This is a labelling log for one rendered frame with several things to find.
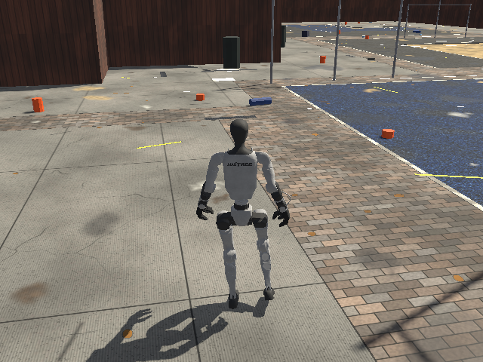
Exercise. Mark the right robot forearm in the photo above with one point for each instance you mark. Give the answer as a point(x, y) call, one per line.
point(279, 200)

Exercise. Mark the right robot hand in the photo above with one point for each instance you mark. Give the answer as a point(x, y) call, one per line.
point(284, 215)

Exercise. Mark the robot left upper arm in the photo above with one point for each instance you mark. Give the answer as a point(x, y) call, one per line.
point(216, 159)

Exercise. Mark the left robot hand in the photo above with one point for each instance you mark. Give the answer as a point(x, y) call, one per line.
point(207, 210)

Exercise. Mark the right robot shin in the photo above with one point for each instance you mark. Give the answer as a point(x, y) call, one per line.
point(265, 261)

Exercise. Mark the robot left thigh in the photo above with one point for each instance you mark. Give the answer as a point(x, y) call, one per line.
point(224, 224)

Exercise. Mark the left robot forearm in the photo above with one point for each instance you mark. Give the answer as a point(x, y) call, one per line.
point(204, 198)

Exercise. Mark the robot right upper arm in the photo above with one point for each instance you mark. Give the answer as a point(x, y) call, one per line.
point(264, 159)

